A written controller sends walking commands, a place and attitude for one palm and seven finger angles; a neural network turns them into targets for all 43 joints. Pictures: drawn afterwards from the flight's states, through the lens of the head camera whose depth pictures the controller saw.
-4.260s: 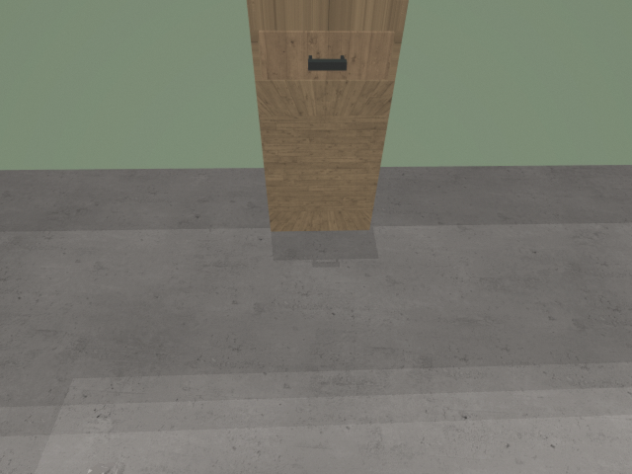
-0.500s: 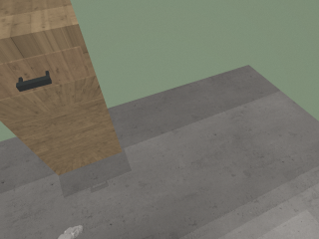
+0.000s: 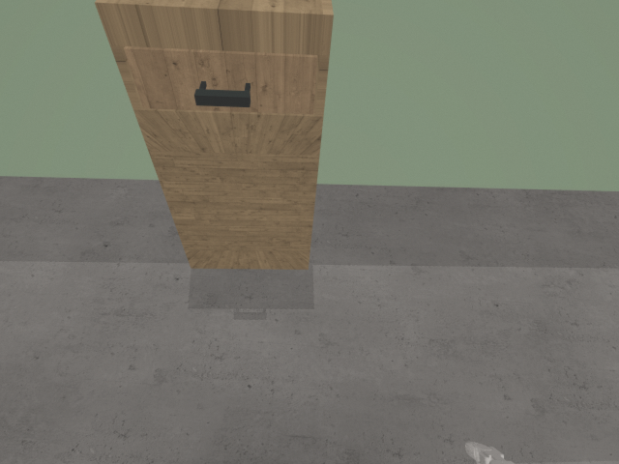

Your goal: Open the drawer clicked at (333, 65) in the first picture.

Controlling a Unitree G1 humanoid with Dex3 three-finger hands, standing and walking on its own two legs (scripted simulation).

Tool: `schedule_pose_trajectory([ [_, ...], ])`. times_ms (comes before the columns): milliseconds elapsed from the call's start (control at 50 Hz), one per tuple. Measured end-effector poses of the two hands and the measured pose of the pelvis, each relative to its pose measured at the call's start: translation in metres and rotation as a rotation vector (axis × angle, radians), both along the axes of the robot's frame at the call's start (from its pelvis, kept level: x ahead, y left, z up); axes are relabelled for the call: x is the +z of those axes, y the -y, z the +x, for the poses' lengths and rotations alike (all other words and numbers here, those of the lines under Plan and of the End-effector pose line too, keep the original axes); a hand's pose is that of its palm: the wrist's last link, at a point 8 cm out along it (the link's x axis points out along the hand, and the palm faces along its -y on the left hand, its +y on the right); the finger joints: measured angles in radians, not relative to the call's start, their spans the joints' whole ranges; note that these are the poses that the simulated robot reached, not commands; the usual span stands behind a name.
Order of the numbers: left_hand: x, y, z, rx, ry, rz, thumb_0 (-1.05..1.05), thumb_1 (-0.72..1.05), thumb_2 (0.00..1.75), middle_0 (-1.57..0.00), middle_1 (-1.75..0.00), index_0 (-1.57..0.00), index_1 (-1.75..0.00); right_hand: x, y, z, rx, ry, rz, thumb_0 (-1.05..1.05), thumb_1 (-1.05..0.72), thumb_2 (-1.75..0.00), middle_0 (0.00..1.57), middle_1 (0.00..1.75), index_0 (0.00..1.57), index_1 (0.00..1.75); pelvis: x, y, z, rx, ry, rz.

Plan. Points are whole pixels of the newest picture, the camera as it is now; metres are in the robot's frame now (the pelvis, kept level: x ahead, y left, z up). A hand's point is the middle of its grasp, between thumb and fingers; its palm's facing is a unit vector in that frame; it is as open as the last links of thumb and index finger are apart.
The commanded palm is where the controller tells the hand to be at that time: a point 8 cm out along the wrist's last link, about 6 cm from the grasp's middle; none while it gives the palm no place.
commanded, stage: turn to face it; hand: left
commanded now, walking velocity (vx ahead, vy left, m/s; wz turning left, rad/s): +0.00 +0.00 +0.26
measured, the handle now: (224, 92) +0.80 +0.27 +0.01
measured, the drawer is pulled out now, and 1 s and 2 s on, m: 0.00 0.00 0.00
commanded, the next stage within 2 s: take the last steps up to it in 0.10 s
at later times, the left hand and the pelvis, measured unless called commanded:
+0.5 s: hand out of the picture +0.01 +0.16 -0.15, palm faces +0.16 -0.96 -0.21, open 7.4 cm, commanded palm none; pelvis +0.01 -0.02 +0.01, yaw +6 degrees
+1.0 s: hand out of the picture +0.06 +0.24 -0.17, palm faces +0.16 -0.98 -0.13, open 7.4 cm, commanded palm none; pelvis +0.12 +0.08 +0.01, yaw +6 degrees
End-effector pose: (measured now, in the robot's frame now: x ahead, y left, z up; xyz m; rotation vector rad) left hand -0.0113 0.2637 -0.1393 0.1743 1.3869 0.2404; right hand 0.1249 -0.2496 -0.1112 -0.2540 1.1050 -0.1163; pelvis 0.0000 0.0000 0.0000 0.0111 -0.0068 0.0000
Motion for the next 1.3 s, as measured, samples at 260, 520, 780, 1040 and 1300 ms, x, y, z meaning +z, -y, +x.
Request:
schedule_pose_trajectory([
  [260, 0.017, -0.003, 0.015, 0.033, 0.091, -0.004, 0.01, 0.91, 0.9, -0.2, -0.3, -0.19, -0.29, -0.001, -0.032, -0.037, 0.016, -0.059, 0.044, 0.0, -0.91, -0.9, 0.2, 0.3, 0.2, 0.3, 0.015, -0.007, -0.012, 0.06, 0.022, -0.017],
  [520, 0.024, 0.059, 0.002, 0.069, 0.134, -0.038, 0.0, 0.91, 0.9, -0.2, -0.3, -0.2, -0.3, -0.023, 0.006, -0.095, -0.041, -0.246, 0.085, 0.0, -0.91, -0.9, 0.2, 0.3, 0.2, 0.3, 0.017, 0.018, 0.008, 0.108, 0.035, 0.004],
  [780, 0.008, 0.063, -0.061, 0.228, -0.164, -0.17, 0.01, 0.9, 0.9, -0.2, -0.3, -0.2, -0.3, -0.011, -0.045, -0.006, 0.047, -0.227, 0.042, 0.0, -0.91, -0.9, 0.2, 0.3, 0.19, 0.3, 0.013, -0.026, 0.063, 0.156, 0.013, -0.033],
  [1040, 0.001, -0.037, 0.1, 0.098, -0.001, -0.123, 0.01, 0.91, 0.9, -0.2, -0.3, -0.19, -0.29, 0.001, -0.103, 0.056, -0.028, -0.111, 0.017, -0.01, -0.95, -0.9, 0.2, 0.3, 0.2, 0.3, 0.018, -0.079, 0.131, 0.1, 0.02, -0.017],
  [1300, 0.023, -0.037, 0.314, -0.061, 0.233, -0.059, 0.0, 0.91, 0.9, -0.2, -0.3, -0.19, -0.29, -0.018, -0.117, 0.025, -0.169, -0.404, 0.127, 0.0, -0.91, -0.9, 0.2, 0.3, 0.2, 0.3, 0.014, -0.065, 0.219, 0.083, 0.015, 0.007],
])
